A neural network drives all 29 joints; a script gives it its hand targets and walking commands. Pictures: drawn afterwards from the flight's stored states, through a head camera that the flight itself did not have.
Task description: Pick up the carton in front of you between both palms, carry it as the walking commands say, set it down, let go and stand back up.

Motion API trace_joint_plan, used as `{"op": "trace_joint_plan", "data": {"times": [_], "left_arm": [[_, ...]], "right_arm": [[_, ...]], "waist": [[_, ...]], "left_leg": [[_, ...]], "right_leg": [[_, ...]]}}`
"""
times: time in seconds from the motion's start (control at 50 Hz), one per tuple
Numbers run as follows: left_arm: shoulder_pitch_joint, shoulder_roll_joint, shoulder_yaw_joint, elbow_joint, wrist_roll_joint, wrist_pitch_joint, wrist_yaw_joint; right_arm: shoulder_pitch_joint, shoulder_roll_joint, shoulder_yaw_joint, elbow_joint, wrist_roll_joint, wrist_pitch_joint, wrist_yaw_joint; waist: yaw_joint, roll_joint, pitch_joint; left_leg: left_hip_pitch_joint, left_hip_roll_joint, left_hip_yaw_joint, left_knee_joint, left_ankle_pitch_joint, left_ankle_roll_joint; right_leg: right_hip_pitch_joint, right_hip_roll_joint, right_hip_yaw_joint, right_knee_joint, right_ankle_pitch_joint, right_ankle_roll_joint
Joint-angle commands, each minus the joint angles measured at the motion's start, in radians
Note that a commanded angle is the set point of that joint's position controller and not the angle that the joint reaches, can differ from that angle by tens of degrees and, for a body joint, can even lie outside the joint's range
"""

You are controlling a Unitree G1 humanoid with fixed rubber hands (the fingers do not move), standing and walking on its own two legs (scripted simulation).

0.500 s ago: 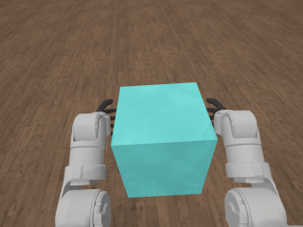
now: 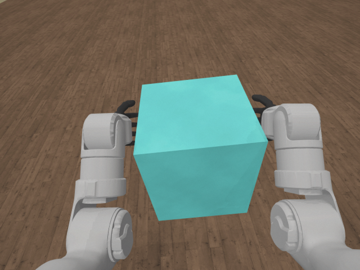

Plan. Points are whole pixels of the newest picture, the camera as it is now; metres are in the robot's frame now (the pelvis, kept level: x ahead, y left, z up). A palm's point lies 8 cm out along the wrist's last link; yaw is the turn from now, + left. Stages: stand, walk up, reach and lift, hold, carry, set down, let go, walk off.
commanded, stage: carry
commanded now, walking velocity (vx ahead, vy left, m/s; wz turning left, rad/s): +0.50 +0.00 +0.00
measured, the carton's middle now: (196, 150) +0.36 +0.00 +0.10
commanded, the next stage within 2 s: none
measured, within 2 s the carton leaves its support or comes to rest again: neither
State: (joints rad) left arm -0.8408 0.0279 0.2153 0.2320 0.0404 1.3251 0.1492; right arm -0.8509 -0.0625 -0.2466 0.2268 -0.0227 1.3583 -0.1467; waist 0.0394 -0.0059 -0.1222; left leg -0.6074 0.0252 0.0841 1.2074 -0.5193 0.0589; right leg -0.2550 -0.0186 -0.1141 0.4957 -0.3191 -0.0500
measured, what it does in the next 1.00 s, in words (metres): climbs: left foot 0.09 m higher, then right foot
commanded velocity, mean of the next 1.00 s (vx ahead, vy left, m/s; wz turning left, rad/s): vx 0.50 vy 0.00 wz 0.00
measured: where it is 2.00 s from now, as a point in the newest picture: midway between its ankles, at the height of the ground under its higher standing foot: (179, 133)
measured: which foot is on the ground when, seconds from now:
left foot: up 0.00-0.24, down 0.26-0.78, up 0.80-1.00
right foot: down 0.00-0.26, up 0.28-0.76, down 0.78-1.00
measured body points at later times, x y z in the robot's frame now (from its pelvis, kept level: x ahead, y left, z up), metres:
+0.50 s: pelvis +0.25 +0.10 +0.06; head +0.34 +0.10 +0.50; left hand +0.68 +0.21 +0.19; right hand +0.64 -0.09 +0.19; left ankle +0.30 +0.17 -0.65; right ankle +0.25 -0.01 -0.54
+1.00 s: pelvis +0.58 +0.06 +0.09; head +0.61 +0.05 +0.54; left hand +0.95 +0.24 +0.21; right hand +0.97 -0.06 +0.20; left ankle +0.59 +0.21 -0.58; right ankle +0.58 +0.00 -0.65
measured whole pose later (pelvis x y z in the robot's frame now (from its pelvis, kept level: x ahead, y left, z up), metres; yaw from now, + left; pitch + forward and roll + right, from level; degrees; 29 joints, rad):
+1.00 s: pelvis +0.58 +0.06 +0.09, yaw +2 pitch +5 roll +1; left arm -0.77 0.00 0.27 0.21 0.07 1.27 0.11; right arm -0.79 0.00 -0.25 0.21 -0.08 1.31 -0.12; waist 0.03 0.00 -0.02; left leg -0.60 0.05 0.04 1.00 -0.31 -0.01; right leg -0.29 0.01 -0.14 0.39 -0.20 -0.09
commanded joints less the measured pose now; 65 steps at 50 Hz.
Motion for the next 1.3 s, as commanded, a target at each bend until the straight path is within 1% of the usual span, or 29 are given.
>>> {"op": "trace_joint_plan", "data": {"times": [0.0,0.06,0.1,0.14,0.18,0.22,0.24,0.26,0.28,0.3,0.34,0.38,0.46,0.52,0.66,0.72,0.74,0.76,0.78,0.8,0.86,0.94,1.02,1.14,1.2,1.22,1.24,1.26,1.28], "left_arm": [[-0.831,-1.064,-0.489,-0.145,-0.46,-0.013,-0.23],[-0.846,-1.09,-0.479,-0.139,-0.469,-0.01,-0.237],[-0.862,-1.1,-0.479,-0.136,-0.478,-0.013,-0.245],[-0.884,-1.118,-0.482,-0.146,-0.489,-0.016,-0.251],[-0.884,-1.117,-0.483,-0.166,-0.492,-0.014,-0.252],[-0.85,-1.118,-0.482,-0.157,-0.483,-0.008,-0.25],[-0.835,-1.109,-0.478,-0.156,-0.467,-0.007,-0.249],[-0.814,-1.089,-0.461,-0.167,-0.445,-0.012,-0.246],[-0.792,-1.088,-0.456,-0.18,-0.417,-0.016,-0.246],[-0.819,-1.058,-0.468,-0.197,-0.392,-0.021,-0.233],[-0.801,-1.044,-0.46,-0.222,-0.36,-0.011,-0.215],[-0.781,-1.031,-0.466,-0.251,-0.339,-0.01,-0.201],[-0.721,-1.004,-0.502,-0.295,-0.317,-0.009,-0.187],[-0.688,-0.978,-0.518,-0.264,-0.302,0.002,-0.19],[-0.683,-0.998,-0.503,-0.063,-0.31,0.021,-0.223],[-0.683,-1.017,-0.468,0.006,-0.315,0.021,-0.23],[-0.678,-1.02,-0.445,0.029,-0.318,0.018,-0.233],[-0.662,-1.027,-0.422,0.049,-0.321,0.014,-0.238],[-0.697,-1.007,-0.417,0.064,-0.309,0.002,-0.238],[-0.666,-1.042,-0.404,0.073,-0.325,-0.004,-0.242],[-0.763,-1.163,-0.45,-0.033,-0.399,-0.028,-0.263],[-0.776,-1.223,-0.511,-0.141,-0.448,-0.062,-0.268],[-0.623,-1.232,-0.544,-0.172,-0.423,-0.084,-0.277],[-0.366,-1.195,-0.635,-0.316,-0.353,-0.112,-0.282],[-0.181,-1.16,-0.676,-0.373,-0.312,-0.112,-0.284],[-0.143,-1.144,-0.697,-0.396,-0.309,-0.112,-0.289],[-0.125,-1.152,-0.725,-0.422,-0.319,-0.105,-0.297],[-0.094,-1.16,-0.742,-0.44,-0.331,-0.103,-0.307],[-0.077,-1.167,-0.761,-0.457,-0.334,-0.112,-0.311]], "right_arm": [[-0.746,1.087,0.483,-0.036,0.384,-0.035,0.214],[-0.753,1.086,0.455,-0.011,0.36,-0.031,0.204],[-0.749,1.084,0.444,-0.011,0.341,-0.035,0.199],[-0.775,1.079,0.446,-0.035,0.334,-0.038,0.193],[-0.789,1.099,0.469,-0.072,0.341,-0.04,0.188],[-0.776,1.1,0.479,-0.082,0.348,-0.043,0.181],[-0.748,1.107,0.486,-0.08,0.352,-0.05,0.182],[-0.744,1.104,0.499,-0.102,0.371,-0.061,0.187],[-0.784,1.109,0.528,-0.147,0.401,-0.077,0.192],[-0.827,1.149,0.557,-0.204,0.43,-0.074,0.202],[-0.935,1.168,0.597,-0.336,0.489,-0.078,0.216],[-0.962,1.177,0.626,-0.41,0.514,-0.078,0.222],[-0.884,1.144,0.643,-0.441,0.498,-0.062,0.223],[-0.827,1.093,0.641,-0.395,0.464,-0.044,0.23],[-0.783,1.08,0.579,-0.155,0.42,-0.023,0.27],[-0.769,1.087,0.533,-0.081,0.394,-0.024,0.269],[-0.76,1.09,0.519,-0.058,0.393,-0.027,0.27],[-0.77,1.081,0.507,-0.046,0.393,-0.031,0.271],[-0.787,1.12,0.501,-0.028,0.388,-0.03,0.272],[-0.79,1.109,0.491,-0.03,0.377,-0.036,0.268],[-0.772,1.166,0.482,-0.054,0.363,-0.063,0.251],[-0.705,1.211,0.518,-0.113,0.356,-0.097,0.222],[-0.559,1.237,0.577,-0.148,0.326,-0.123,0.211],[-0.379,1.252,0.703,-0.323,0.324,-0.15,0.231],[-0.233,1.223,0.745,-0.388,0.314,-0.149,0.253],[-0.168,1.208,0.753,-0.392,0.306,-0.151,0.263],[-0.114,1.176,0.751,-0.394,0.285,-0.154,0.269],[-0.051,1.17,0.758,-0.383,0.269,-0.164,0.272],[-0.017,1.174,0.77,-0.434,0.271,-0.168,0.276]], "waist": [[0.053,-0.09,-0.26],[0.057,-0.054,-0.227],[0.051,-0.065,-0.164],[0.015,-0.088,-0.134],[-0.01,-0.178,-0.165],[-0.108,-0.257,-0.296],[-0.19,-0.196,-0.407],[-0.235,-0.034,-0.561],[-0.189,0.381,-0.635],[-0.148,0.303,-0.67],[-0.125,0.104,-0.538],[-0.092,0.136,-0.482],[-0.12,0.05,-0.454],[-0.124,0.086,-0.434],[-0.132,0.134,-0.287],[-0.068,0.173,-0.313],[-0.026,0.146,-0.37],[0.005,0.059,-0.428],[-0.008,-0.204,-0.489],[0.001,-0.235,-0.437],[-0.017,-0.025,-0.343],[-0.031,-0.077,-0.367],[-0.012,-0.1,-0.339],[-0.009,-0.15,-0.288],[-0.036,-0.139,-0.354],[-0.057,-0.09,-0.405],[-0.063,0.113,-0.512],[-0.071,0.32,-0.526],[-0.072,0.265,-0.478]], "left_leg": [[-0.615,0.061,-0.068,0.413,-0.027,0.014],[-0.79,0.074,-0.098,0.599,-0.049,0.018],[-0.76,0.099,-0.071,0.47,-0.036,0.006],[-0.454,0.113,-0.012,0.117,0.012,-0.009],[-0.099,0.058,0.112,-0.104,0.118,0.016],[0.168,-0.069,0.199,-0.219,0.092,0.053],[0.389,-0.127,0.201,-0.378,0.166,0.056],[0.686,-0.062,-0.101,-0.528,0.046,0.089],[0.803,0.266,-0.814,-0.799,0.079,0.216],[0.806,0.274,-0.883,-0.795,0.266,0.255],[0.7,0.266,-0.665,-0.665,0.441,0.224],[0.653,0.233,-0.525,-0.668,0.412,0.182],[0.719,0.245,-0.425,-0.684,0.524,0.203],[0.761,0.24,-0.336,-0.735,0.645,0.211],[0.728,0.139,-0.111,-0.763,0.884,0.118],[0.693,0.122,-0.02,-0.582,1.143,0.035],[0.585,0.112,0.013,-0.442,1.032,0.005],[0.383,0.092,0.015,-0.262,0.712,-0.017],[0.063,-0.045,-0.018,-0.015,0.209,-0.056],[-0.109,-0.079,-0.085,0.121,0.02,-0.047],[-0.13,0.023,-0.114,0.008,0.138,-0.032],[-0.065,0.046,-0.072,-0.195,0.21,-0.067],[-0.078,0.047,-0.004,-0.459,0.322,-0.092],[0.027,-0.007,0.084,-0.758,0.526,-0.07],[0.408,-0.047,0.169,-0.899,0.592,-0.035],[0.651,0.031,0.089,-0.863,0.554,-0.02],[0.932,0.287,-0.262,-0.772,0.65,0.071],[1.109,0.391,-0.534,-0.833,0.696,0.21],[1.099,0.395,-0.492,-0.838,0.74,0.223]], "right_leg": [[0.583,-0.323,0.469,-0.157,0.118,-0.234],[0.604,-0.306,0.447,-0.14,0.093,-0.207],[0.497,-0.28,0.382,-0.196,0.0,-0.176],[0.244,-0.22,0.236,-0.3,0.03,-0.149],[0.075,-0.201,0.093,-0.31,0.379,-0.122],[0.152,-0.204,0.002,-0.034,1.058,-0.084],[0.154,-0.174,-0.046,0.259,1.152,-0.036],[-0.068,-0.091,-0.005,0.598,0.848,0.019],[-0.317,0.094,0.085,0.915,-0.076,0.06],[-0.373,0.107,0.299,1.152,-0.079,0.022],[-0.483,0.022,0.225,1.204,-0.055,-0.012],[-0.543,-0.024,0.2,1.137,-0.07,-0.023],[-0.615,-0.042,0.148,0.85,-0.175,-0.023],[-0.645,-0.05,0.11,0.648,0.01,-0.012],[-0.417,0.035,-0.046,0.124,0.257,-0.018],[-0.115,0.088,-0.095,-0.052,0.315,-0.043],[0.105,0.064,-0.086,-0.071,0.325,-0.047],[0.329,-0.111,0.142,-0.025,0.296,-0.065],[0.557,-0.357,0.598,-0.051,0.326,-0.22],[0.553,-0.36,0.695,-0.135,0.272,-0.254],[0.393,-0.292,0.453,-0.154,0.344,-0.168],[0.354,-0.261,0.319,-0.228,0.314,-0.14],[0.44,-0.227,0.197,-0.244,0.517,-0.117],[0.542,-0.174,0.045,-0.185,0.774,-0.061],[0.422,-0.146,-0.048,0.041,0.89,-0.001],[0.246,-0.13,-0.056,0.196,0.71,0.034],[-0.024,-0.081,-0.024,0.434,0.367,0.07],[-0.346,0.05,0.019,0.637,-0.142,0.083],[-0.477,0.029,0.083,0.777,-0.199,0.063]]}}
